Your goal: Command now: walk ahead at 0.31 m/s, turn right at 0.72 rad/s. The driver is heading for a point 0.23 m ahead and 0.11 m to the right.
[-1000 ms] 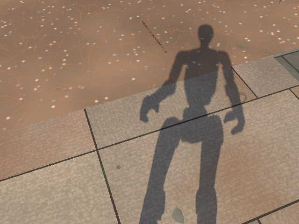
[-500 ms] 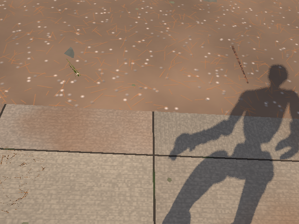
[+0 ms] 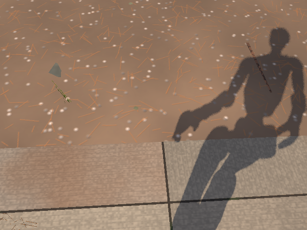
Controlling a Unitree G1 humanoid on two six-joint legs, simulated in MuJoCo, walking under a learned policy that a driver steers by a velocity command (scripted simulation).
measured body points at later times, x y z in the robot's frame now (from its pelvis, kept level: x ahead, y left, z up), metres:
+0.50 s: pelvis +0.20 +0.07 +0.03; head +0.22 +0.07 +0.47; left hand +0.39 +0.29 -0.09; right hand +0.32 -0.21 -0.06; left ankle +0.30 +0.17 -0.70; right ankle +0.13 -0.02 -0.68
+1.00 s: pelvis +0.23 +0.04 +0.02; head +0.23 +0.03 +0.47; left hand +0.37 +0.26 -0.10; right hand +0.31 -0.23 -0.09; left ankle +0.30 +0.17 -0.70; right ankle +0.17 -0.07 -0.70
